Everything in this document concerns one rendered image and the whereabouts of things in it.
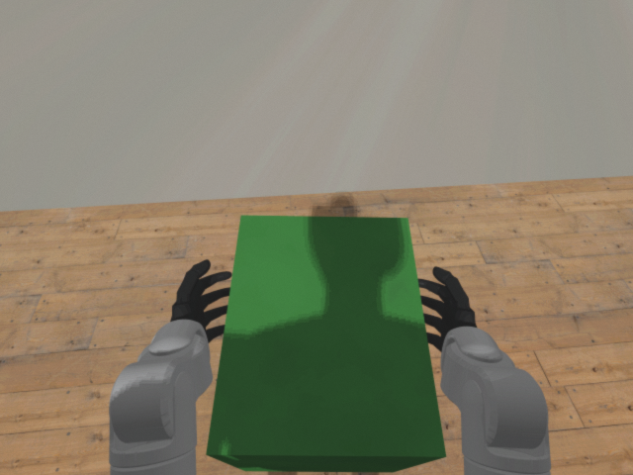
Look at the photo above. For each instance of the left robot hand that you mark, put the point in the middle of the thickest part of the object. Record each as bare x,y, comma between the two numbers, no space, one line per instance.
190,303

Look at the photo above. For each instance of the robot right forearm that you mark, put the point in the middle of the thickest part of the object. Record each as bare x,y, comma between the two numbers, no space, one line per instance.
504,415

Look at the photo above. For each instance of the robot left forearm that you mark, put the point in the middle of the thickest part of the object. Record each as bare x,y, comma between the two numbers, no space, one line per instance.
153,428

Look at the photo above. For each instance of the carton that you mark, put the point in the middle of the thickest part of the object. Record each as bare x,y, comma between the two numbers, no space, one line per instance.
325,364

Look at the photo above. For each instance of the right robot hand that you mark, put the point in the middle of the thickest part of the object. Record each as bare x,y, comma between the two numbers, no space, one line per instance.
455,311

